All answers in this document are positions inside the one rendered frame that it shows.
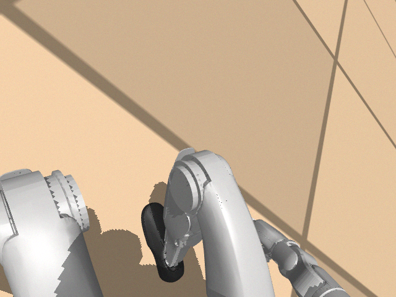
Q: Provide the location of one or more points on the right robot foot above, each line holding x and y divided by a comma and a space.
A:
154, 232

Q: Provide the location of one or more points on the right robot hand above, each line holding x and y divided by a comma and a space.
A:
269, 237

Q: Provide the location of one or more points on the right robot arm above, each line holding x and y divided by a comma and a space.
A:
302, 270

